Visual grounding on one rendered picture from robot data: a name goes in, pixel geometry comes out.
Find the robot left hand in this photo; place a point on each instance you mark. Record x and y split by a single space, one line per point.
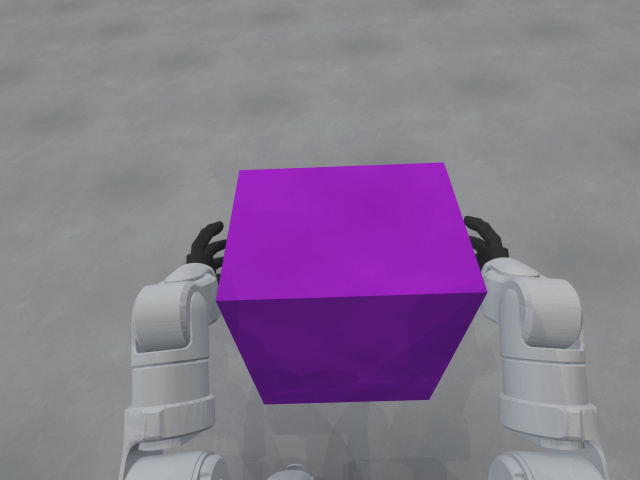
202 252

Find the right robot upper arm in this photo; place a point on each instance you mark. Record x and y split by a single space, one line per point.
523 465

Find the robot right hand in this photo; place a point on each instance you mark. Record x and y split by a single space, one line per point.
491 247

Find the carton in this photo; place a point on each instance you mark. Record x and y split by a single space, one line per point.
348 283

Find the left robot forearm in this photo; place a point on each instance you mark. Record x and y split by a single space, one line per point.
171 403

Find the right robot forearm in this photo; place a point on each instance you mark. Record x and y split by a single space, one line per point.
545 395

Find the robot left shin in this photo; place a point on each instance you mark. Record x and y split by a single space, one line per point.
297 467

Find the left robot upper arm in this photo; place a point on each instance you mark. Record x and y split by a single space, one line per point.
197 465

